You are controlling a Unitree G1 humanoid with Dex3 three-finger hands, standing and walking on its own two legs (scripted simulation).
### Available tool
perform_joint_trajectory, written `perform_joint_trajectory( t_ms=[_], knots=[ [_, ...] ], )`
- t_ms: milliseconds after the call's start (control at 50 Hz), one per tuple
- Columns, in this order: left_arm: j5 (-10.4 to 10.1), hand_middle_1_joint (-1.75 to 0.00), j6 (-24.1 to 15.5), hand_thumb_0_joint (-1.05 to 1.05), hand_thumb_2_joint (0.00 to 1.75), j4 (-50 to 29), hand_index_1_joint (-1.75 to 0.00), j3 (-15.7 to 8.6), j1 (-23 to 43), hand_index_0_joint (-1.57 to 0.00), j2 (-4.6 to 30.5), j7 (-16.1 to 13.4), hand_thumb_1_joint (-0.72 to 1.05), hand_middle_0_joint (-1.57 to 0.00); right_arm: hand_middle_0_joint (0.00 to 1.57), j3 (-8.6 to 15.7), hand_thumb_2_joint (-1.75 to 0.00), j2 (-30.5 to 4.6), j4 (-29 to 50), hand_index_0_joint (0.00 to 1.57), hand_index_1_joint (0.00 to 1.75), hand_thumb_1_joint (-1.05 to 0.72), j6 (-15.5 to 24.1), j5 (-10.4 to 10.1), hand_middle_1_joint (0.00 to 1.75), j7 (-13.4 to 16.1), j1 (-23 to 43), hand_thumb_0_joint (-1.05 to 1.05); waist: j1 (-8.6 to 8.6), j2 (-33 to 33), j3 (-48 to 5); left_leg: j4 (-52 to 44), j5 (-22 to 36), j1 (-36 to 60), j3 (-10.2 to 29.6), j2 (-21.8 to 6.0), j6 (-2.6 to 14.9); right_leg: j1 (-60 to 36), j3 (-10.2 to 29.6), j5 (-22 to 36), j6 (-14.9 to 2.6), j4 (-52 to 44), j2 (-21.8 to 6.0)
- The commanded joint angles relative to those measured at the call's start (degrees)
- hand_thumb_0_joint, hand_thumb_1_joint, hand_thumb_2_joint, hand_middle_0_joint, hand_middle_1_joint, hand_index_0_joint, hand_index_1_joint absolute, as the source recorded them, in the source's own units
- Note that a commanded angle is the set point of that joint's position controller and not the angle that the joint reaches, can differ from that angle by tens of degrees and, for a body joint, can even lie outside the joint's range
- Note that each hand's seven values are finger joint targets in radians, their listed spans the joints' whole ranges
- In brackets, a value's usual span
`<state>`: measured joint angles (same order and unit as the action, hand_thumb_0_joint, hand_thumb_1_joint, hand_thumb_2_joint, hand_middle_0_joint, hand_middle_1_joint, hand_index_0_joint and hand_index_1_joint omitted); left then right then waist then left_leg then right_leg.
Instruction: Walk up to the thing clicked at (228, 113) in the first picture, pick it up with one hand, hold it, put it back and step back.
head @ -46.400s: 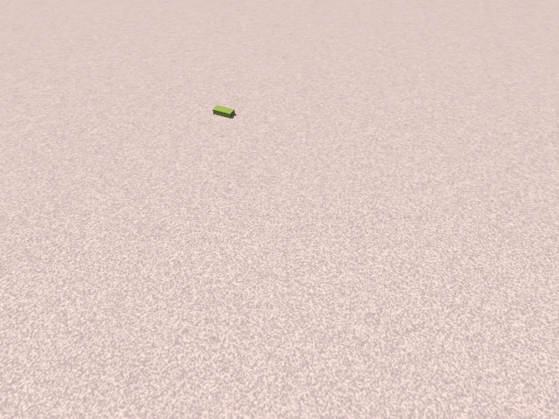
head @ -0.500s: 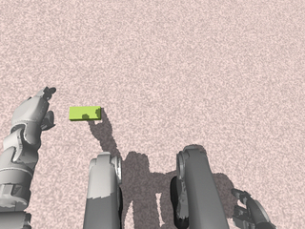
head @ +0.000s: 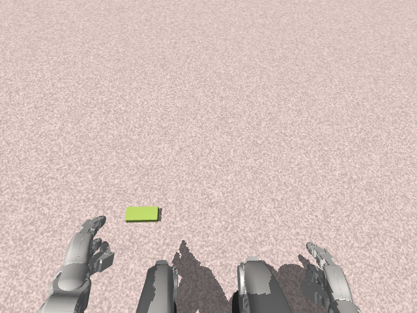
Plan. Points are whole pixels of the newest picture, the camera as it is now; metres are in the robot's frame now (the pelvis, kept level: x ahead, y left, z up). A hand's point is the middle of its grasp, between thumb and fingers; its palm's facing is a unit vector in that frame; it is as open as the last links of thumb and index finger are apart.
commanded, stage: home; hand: left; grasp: from above
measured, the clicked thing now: (142, 214) +0.50 +0.24 -0.60
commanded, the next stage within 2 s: none
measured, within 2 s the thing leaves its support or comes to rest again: neither
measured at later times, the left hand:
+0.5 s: hand (88, 275) +0.20 +0.18 +0.05, palm faces +0.09 -0.97 -0.20, open 7.4 cm
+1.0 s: hand (90, 275) +0.20 +0.18 +0.05, palm faces +0.08 -0.98 -0.20, open 7.4 cm
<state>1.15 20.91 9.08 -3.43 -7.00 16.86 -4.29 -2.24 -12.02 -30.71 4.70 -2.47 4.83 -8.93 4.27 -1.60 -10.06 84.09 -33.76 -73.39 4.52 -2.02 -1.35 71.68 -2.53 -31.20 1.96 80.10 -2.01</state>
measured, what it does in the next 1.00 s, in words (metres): rises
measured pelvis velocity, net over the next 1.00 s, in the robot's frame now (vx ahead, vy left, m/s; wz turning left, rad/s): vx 0.05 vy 0.00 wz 0.03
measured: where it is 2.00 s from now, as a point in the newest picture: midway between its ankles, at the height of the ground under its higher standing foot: outside the picture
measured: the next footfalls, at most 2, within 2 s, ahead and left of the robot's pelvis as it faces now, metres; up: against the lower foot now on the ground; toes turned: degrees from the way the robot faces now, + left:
none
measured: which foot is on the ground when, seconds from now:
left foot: down 0.00-1.00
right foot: down 0.00-1.00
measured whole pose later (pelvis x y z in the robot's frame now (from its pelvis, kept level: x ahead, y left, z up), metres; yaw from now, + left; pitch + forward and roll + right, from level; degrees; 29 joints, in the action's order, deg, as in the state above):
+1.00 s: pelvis +0.05 +0.00 +0.10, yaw +2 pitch +10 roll -2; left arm -3.0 26.4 -6.8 -1.9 -28.3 12.6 -1.3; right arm -1.5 -12.4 -31.7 13.5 -0.1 10.1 -16.6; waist 2.4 -2.5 -8.8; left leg 57.6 -28.3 -39.0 3.5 -2.5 -1.5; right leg 37.3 -3.2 -25.9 1.7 53.7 -1.8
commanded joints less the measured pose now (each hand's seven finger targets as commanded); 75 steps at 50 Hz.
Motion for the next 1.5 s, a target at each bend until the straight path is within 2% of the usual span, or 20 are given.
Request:
perform_joint_trajectory(
  t_ms=[0,20,60,140,200,260,360,440,520,540,680,920,1000,1220,1280,1360,1380,1400,1420,1480],
  knots=[
    [-2.77,-0.3,-0.75,0.0,0.9,-14.68,-0.3,-5.2,0.44,-0.2,6.38,-1.36,0.9,-0.2,0.2,2.68,-0.9,-7.83,7.06,0.2,0.3,-0.9,4.98,-0.02,0.3,3.38,-1.7,0.0,-0.12,-3.72,-18.06,-20.12,7.03,22.53,0.4,1.16,2.09,-20.25,0.64,7.72,-2.5,-18.41,1.95],
    [-3.11,-0.3,-0.49,0.0,0.9,-15.41,-0.3,-3.91,-1.3,-0.2,4.75,-1.19,0.9,-0.2,0.2,2.63,-0.9,-7.49,6.89,0.2,0.3,-0.9,5.41,0.07,0.3,3.81,-2.05,0.0,0.41,-4.35,-16.81,-21.39,8.82,23.72,0.36,1.13,1.87,-21.3,0.45,9.17,-2.46,-19.3,2.01],
    [-4.02,-0.3,0.38,0.0,0.9,-16.73,-0.3,-4.6,-5.14,-0.2,4.43,-1.15,0.9,-0.2,0.2,2.44,-0.9,-7.47,7.39,0.2,0.3,-0.9,6.25,0.19,0.3,4.58,-2.72,0.0,-0.38,-3.7,-14.66,-24.25,8.8,26.16,0.5,1.23,1.82,-24.38,0.2,9.29,-2.31,-22.27,2.14],
    [-4.81,-0.3,1.71,0.0,0.9,-21.43,-0.3,-3.57,-10.7,-0.2,2.64,-0.61,0.9,-0.2,0.2,2.33,-0.9,-7.03,8.57,0.2,0.3,-0.9,7.76,0.56,0.3,5.64,-3.91,0.0,-1.17,-4.26,-10.83,-29.56,9.41,30.58,-0.19,1.4,1.65,-29.26,-0.42,9.94,-2.13,-27.39,2.42],
    [-4.91,-0.3,2.71,0.0,0.9,-24.4,-0.3,-2.84,-16.22,-0.2,2.02,-0.13,0.9,-0.2,0.2,2.47,-0.9,-6.81,9.47,0.2,0.3,-0.9,8.67,0.72,0.3,6.18,-4.62,0.0,-1.47,-3.4,-9.36,-31.58,14.7,33.84,-1.15,1.61,1.57,-33.26,-1.12,13.81,-2.0,-30.28,2.82],
    [-5.01,-0.3,3.41,0.0,0.9,-25.85,-0.3,-2.02,-19.67,-0.2,1.12,0.54,0.9,-0.2,0.2,2.29,-0.9,-6.48,9.74,0.2,0.3,-0.9,9.35,0.98,0.3,6.46,-4.54,0.0,-1.57,-1.45,-6.67,-32.97,17.15,35.21,-1.55,1.89,1.76,-35.53,-1.7,15.51,-1.86,-32.39,3.07],
    [-4.59,-0.3,3.9,0.0,0.9,-27.55,-0.3,-1.8,-21.39,-0.2,0.91,1.79,0.9,-0.2,0.2,2.86,-0.9,-6.81,9.97,0.2,0.3,-0.9,10.51,1.41,0.3,6.6,-4.27,0.0,-1.27,0.04,-3.15,-35.39,16.44,37.01,-2.08,2.0,2.01,-36.42,-2.33,14.29,-1.76,-34.89,3.25],
    [-4.23,-0.3,3.63,0.0,0.9,-27.3,-0.3,-1.8,-20.68,-0.2,1.14,2.64,0.9,-0.2,0.2,3.21,-0.9,-7.15,9.52,0.2,0.3,-0.9,11.56,1.89,0.3,6.58,-4.03,0.0,-1.18,0.27,-1.99,-35.35,17.3,37.66,-2.77,2.3,2.06,-36.83,-2.38,14.98,-1.5,-35.29,3.0],
    [-3.76,-0.3,2.77,0.0,0.9,-28.08,-0.3,-2.04,-19.24,-0.2,1.51,3.08,0.9,-0.2,0.2,3.61,-0.9,-7.4,9.0,0.2,0.3,-0.9,12.32,2.27,0.3,6.49,-4.05,0.0,-0.8,-0.63,-4.28,-34.77,19.31,39.46,-3.13,2.52,2.0,-37.79,-1.91,17.2,-1.4,-34.73,2.73],
    [-3.64,-0.3,2.76,0.0,0.9,-27.52,-0.3,-1.99,-19.8,-0.2,1.59,3.1,0.9,-0.2,0.2,3.58,-0.9,-7.4,8.64,0.2,0.3,-0.9,12.39,2.24,0.3,6.43,-3.65,0.0,-1.52,-0.58,-4.26,-35.06,19.41,39.5,-2.93,2.44,1.9,-38.0,-2.15,17.14,-1.37,-34.64,2.77],
    [-3.35,-0.3,2.4,0.0,0.9,-27.24,-0.3,-1.98,-20.5,-0.2,1.64,2.85,0.9,-0.2,0.2,3.63,-0.9,-7.49,8.24,0.2,0.3,-0.9,12.58,2.44,0.3,6.17,-3.24,0.0,-1.76,-1.99,-4.82,-35.24,21.36,40.1,-2.55,2.29,1.57,-38.83,-2.17,18.81,-1.66,-33.96,2.85],
    [-3.76,-0.3,2.87,0.0,0.9,-27.01,-0.3,-1.97,-20.81,-0.2,1.62,2.72,0.9,-0.2,0.2,3.54,-0.9,-7.62,8.33,0.2,0.3,-0.9,12.58,2.27,0.3,6.1,-2.71,0.0,-2.57,-1.61,-3.72,-36.72,18.48,39.12,-1.61,1.88,1.46,-38.75,-2.66,15.74,-1.74,-34.21,3.1],
    [-3.7,-0.3,2.86,0.0,0.9,-27.29,-0.3,-1.87,-19.45,-0.2,1.6,2.71,0.9,-0.2,0.2,3.41,-0.9,-7.41,8.66,0.2,0.3,-0.9,12.68,2.16,0.3,6.19,-2.66,0.0,-2.3,-1.2,-2.25,-36.65,14.3,37.73,-2.45,2.17,1.79,-37.5,-2.23,12.39,-1.55,-35.37,2.93],
    [-3.61,-0.3,3.01,0.0,0.9,-28.27,-0.3,-1.87,-19.7,-0.2,1.67,2.82,0.9,-0.2,0.2,3.6,-0.9,-7.37,8.44,0.2,0.3,-0.9,13.21,2.16,0.3,6.48,-3.01,0.0,-2.13,-0.86,-3.78,-36.06,14.77,38.03,-2.58,2.08,1.8,-37.7,-1.96,12.89,-1.48,-35.0,2.82],
    [-3.57,-0.3,3.14,0.0,0.9,-27.03,-0.3,-1.76,-19.65,-0.2,1.57,2.94,0.9,-0.2,0.2,3.51,-0.9,-7.47,8.19,0.2,0.3,-0.9,13.21,2.08,0.3,6.48,-2.73,0.0,-2.07,-0.74,-1.98,-36.72,13.1,37.54,-2.28,1.92,1.75,-37.01,-2.15,11.28,-1.5,-35.18,2.94],
    [-3.66,-0.3,2.93,0.0,0.9,-28.44,-0.3,-2.59,-19.86,-0.2,2.39,2.88,0.9,-0.2,0.2,3.73,-0.9,-7.52,8.23,0.2,0.3,-0.9,13.38,2.09,0.3,6.62,-2.98,0.0,-2.26,-0.74,-3.48,-35.86,15.05,38.13,-2.69,2.07,1.76,-37.77,-1.97,12.85,-1.43,-35.0,2.78],
    [-3.59,-0.3,3.14,0.0,0.9,-27.41,-0.3,-1.47,-20.5,-0.2,1.32,2.95,0.9,-0.2,0.2,3.51,-0.9,-7.24,8.09,0.2,0.3,-0.9,13.36,2.03,0.3,6.61,-3.04,0.0,-2.3,-0.68,-3.4,-35.66,16.23,38.17,-2.62,2.08,1.74,-37.86,-2.0,13.88,-1.45,-34.75,2.76],
    [-3.56,-0.3,3.03,0.0,0.9,-28.86,-0.3,-2.39,-20.17,-0.2,2.2,2.86,0.9,-0.2,0.2,3.76,-0.9,-7.38,8.36,0.2,0.3,-0.9,13.36,2.12,0.3,6.62,-3.28,0.0,-2.28,-1.39,-4.64,-35.32,17.36,38.66,-2.79,2.07,1.67,-38.36,-1.84,15.05,-1.53,-34.41,2.75],
    [-3.67,-0.3,3.13,0.0,0.9,-28.04,-0.3,-1.27,-20.36,-0.2,1.39,2.98,0.9,-0.2,0.2,3.61,-0.9,-7.28,8.02,0.2,0.3,-0.9,13.27,2.12,0.3,6.62,-3.26,0.0,-1.99,-1.31,-4.76,-35.15,18.47,38.88,-2.58,2.11,1.67,-38.39,-1.93,16.17,-1.46,-34.35,2.76],
    [-3.51,-0.3,3.16,0.0,0.9,-27.53,-0.3,-1.58,-20.02,-0.2,1.57,2.95,0.9,-0.2,0.2,3.71,-0.9,-7.36,7.88,0.2,0.3,-0.9,13.22,2.17,0.3,6.62,-3.06,0.0,-1.84,-1.24,-3.73,-35.36,17.99,38.83,-2.63,1.93,1.68,-37.97,-1.95,15.57,-1.47,-34.42,2.81]
  ],
)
